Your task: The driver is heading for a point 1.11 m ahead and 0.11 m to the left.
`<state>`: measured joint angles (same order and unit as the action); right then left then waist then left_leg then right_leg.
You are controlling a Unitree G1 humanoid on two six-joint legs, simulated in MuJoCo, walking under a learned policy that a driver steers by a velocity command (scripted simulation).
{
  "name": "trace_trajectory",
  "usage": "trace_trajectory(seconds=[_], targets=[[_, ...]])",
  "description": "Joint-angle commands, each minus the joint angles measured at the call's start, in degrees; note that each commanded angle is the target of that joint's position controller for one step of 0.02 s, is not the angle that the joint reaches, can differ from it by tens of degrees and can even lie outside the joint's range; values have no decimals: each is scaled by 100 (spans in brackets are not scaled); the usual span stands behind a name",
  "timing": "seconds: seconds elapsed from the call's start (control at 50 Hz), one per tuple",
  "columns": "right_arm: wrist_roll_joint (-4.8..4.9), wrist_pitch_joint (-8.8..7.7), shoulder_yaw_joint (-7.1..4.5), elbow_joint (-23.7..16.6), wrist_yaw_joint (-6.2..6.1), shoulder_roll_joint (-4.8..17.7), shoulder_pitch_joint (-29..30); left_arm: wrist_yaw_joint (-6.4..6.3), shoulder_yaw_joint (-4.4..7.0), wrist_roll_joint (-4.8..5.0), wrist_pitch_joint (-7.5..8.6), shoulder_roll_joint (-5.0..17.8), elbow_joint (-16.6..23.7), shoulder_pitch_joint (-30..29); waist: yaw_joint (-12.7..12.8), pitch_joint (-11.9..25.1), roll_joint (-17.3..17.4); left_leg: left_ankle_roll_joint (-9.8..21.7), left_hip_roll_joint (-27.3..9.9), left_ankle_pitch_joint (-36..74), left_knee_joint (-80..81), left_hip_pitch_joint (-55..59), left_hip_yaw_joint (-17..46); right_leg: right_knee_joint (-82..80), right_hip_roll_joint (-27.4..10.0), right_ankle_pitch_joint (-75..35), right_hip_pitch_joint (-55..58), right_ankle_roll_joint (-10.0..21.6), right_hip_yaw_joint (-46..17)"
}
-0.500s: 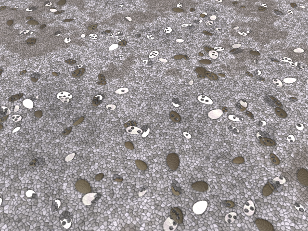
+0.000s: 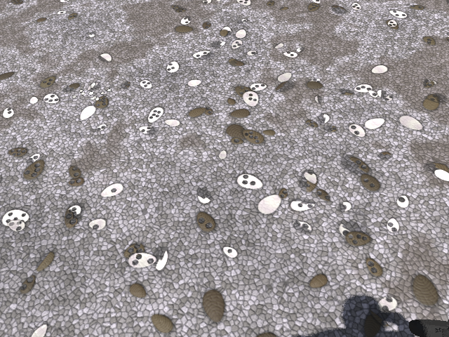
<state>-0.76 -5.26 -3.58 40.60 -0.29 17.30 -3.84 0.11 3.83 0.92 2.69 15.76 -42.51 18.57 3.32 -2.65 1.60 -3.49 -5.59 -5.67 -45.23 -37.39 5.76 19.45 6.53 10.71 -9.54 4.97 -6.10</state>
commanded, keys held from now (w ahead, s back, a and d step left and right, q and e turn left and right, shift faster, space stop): w+e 0.12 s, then w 0.52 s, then w+q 0.36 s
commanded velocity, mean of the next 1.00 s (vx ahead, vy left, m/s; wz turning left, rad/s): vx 0.50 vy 0.00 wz -0.10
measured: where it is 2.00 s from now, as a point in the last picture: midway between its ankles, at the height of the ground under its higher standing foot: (247, 171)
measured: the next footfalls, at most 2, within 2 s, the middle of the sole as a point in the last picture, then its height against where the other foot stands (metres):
left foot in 0.20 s outside the picture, level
right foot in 0.70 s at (308, 316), level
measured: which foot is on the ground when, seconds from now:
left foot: up 0.00-0.18, down 0.20-0.72, up 0.74-1.00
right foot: down 0.00-0.20, up 0.22-0.68, down 0.70-1.00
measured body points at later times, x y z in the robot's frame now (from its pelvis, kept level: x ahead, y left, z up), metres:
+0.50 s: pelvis +0.28 +0.05 +0.00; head +0.31 +0.05 +0.45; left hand +0.51 +0.26 -0.09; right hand +0.24 -0.23 -0.12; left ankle +0.26 +0.15 -0.75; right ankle +0.37 -0.14 -0.69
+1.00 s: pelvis +0.53 -0.06 +0.00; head +0.55 -0.06 +0.45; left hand +0.60 +0.22 -0.12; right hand +0.66 -0.34 -0.11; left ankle +0.68 +0.11 -0.68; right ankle +0.49 -0.15 -0.75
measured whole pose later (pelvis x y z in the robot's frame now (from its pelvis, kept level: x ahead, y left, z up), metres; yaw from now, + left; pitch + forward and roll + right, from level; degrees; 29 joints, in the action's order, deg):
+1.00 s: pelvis +0.53 -0.06 +0.00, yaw -2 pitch +0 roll -2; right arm 1.3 -2.0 -3.7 45.9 0.5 17.8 -11.3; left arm 0.5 3.9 -1.0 5.5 15.3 -47.6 18.2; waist 2.6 -1.2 2.9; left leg -0.7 -6.2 -3.5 -52.7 -39.6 4.5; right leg 14.0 2.2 11.7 -2.8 2.2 9.3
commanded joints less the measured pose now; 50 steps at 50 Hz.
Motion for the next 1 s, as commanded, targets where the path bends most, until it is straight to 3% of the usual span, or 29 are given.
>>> trace_trajectory(seconds=[0.02,0.06,0.12,0.16,0.18,0.2,0.22,0.24,0.26,0.28,0.3,0.32,0.36,0.44,0.52,0.58,0.62,0.66,0.68,0.7,0.72,0.74,0.76,0.78,0.8,0.82,0.86,0.9,1.0], targets=[[51,-80,-18,-431,56,242,515,-97,279,33,49,1036,359,-35,40,213,-584,-74,412,995,1049,761,-292,-612,-1104,-785,-522,764,-929],[109,-124,-35,-518,106,331,747,-105,285,63,19,1035,279,149,122,187,-631,-32,499,1082,1370,896,-204,-451,-1218,-548,-372,727,-1190],[128,-202,-108,-542,171,541,708,-138,284,64,-34,978,241,224,23,214,-752,136,541,600,1738,1046,-36,48,-1409,-444,144,625,-1702],[117,-256,-168,-384,173,637,158,-144,268,26,-61,898,239,123,-263,341,-921,358,531,367,1924,1626,-201,452,-1445,-869,295,505,-1748],[52,-285,-243,-241,145,770,-377,-128,197,-2,-55,704,250,129,-510,683,-852,550,462,374,2059,2469,-238,1062,-1177,-1335,227,351,-1538],[-40,-298,-304,-162,110,1014,-1156,-103,75,-85,-41,410,316,195,-826,1436,-362,915,-365,80,1925,3849,579,2530,-858,-724,-361,160,-1143],[-84,-223,-444,113,142,1509,-1766,-103,-23,89,17,87,385,1037,-533,2051,1556,1910,-1511,-1223,2461,5606,3228,4401,23,1677,-2372,-287,-399],[109,-205,-339,127,198,1013,-1770,-121,33,145,47,591,254,1035,-650,1750,1280,1953,-1688,-2601,2871,5568,4100,5213,-290,2201,-3226,-344,-577],[145,-179,-236,76,187,654,-1482,-113,118,128,51,915,306,386,-786,963,659,1714,-1450,-2569,2946,4912,3277,5424,-492,1700,-3470,-347,-580],[78,-136,-183,25,179,560,-1198,-122,110,60,56,889,401,-41,-719,605,251,1561,-1202,-1935,2985,4295,2540,5335,-683,1320,-3353,-354,-346],[45,-106,-137,64,176,444,-1039,-108,111,-34,87,812,491,-352,-655,263,93,1526,-962,-1255,3118,3767,2017,4990,-829,1047,-3296,-353,-262],[-5,-116,-99,93,156,399,-978,-75,114,-32,103,733,526,-348,-497,249,314,1506,-845,-753,3201,3464,1703,4723,-1007,835,-3046,-347,-214],[44,-135,-74,178,154,340,-1023,-31,76,-15,95,541,493,-254,-403,312,456,1545,-672,-159,3375,3258,1266,4282,-1118,748,-2785,-392,-9],[130,-109,-156,360,109,722,-1203,5,-60,-65,119,268,718,-867,-523,166,344,1679,-700,510,3671,3120,698,2956,-1254,43,-2869,-535,252],[193,-35,-148,535,86,817,-1504,81,-102,-30,172,229,832,-1535,-761,85,250,1480,-504,765,3693,3076,127,1735,-1070,-1090,-2399,-556,470],[217,37,-135,727,84,847,-1831,147,-95,18,200,273,981,-1976,-868,-22,275,1413,-676,812,3571,3378,124,1319,-961,-1198,-2301,-473,513],[230,101,-150,815,65,912,-1899,197,-72,25,220,355,1060,-2108,-805,-70,320,1334,-840,1057,3393,3697,165,1095,-914,-889,-2269,-332,514],[244,165,-170,855,38,1008,-1850,205,12,-3,245,529,999,-1768,-503,125,358,1204,-834,2089,2860,3785,119,820,-749,-628,-1526,-154,632],[255,187,-144,852,28,978,-1795,170,131,-35,251,724,801,-1090,-116,524,274,1078,-608,2791,2095,3588,-50,617,-627,-716,-491,-6,731],[185,174,-60,745,21,808,-1701,108,261,-96,245,1033,581,-118,333,1223,115,885,-329,2296,854,2768,-223,830,-1088,-836,1089,240,314],[97,88,124,550,30,219,-2091,43,389,-210,186,1581,491,598,365,2124,-1081,461,476,-141,-1343,573,-664,759,-2618,-277,3300,912,-1851],[187,-8,130,618,45,304,-2236,50,313,-143,148,1311,439,727,368,2543,-1636,445,701,-2775,-2376,-212,-2,49,-3131,528,3328,1260,-3369],[333,-29,-31,548,66,806,-1833,51,192,-94,151,953,415,409,350,1591,-1126,479,383,-2482,-2781,-656,162,-107,-2896,892,2605,1006,-2666],[348,-25,-44,463,70,805,-1493,51,128,-73,163,772,422,55,204,1005,-931,498,136,-1982,-2640,-647,11,-280,-2641,740,1838,812,-1869],[284,7,-55,448,52,718,-1331,74,81,-97,189,619,400,-296,21,623,-716,469,-21,-1593,-2367,-481,-52,-531,-2404,465,1161,705,-1366],[233,87,-85,486,30,643,-1389,95,43,-131,248,472,390,-532,-168,402,-764,448,-164,-1281,-2162,-195,-7,-775,-2225,139,655,621,-936],[245,237,-48,556,30,355,-1616,114,71,-159,358,450,295,-757,-405,292,-774,348,-237,-981,-2042,211,6,-1077,-2164,-520,117,670,-377],[239,331,-72,495,2,309,-1484,85,108,-205,417,506,171,-792,-467,172,-559,288,-227,-559,-1874,41,84,-1263,-2099,-825,-7,653,118],[195,266,-14,210,144,176,-660,-19,173,-178,400,733,-90,-594,-232,-71,-405,296,-137,917,-162,-25,-171,-1334,-1923,-1475,218,477,1131]])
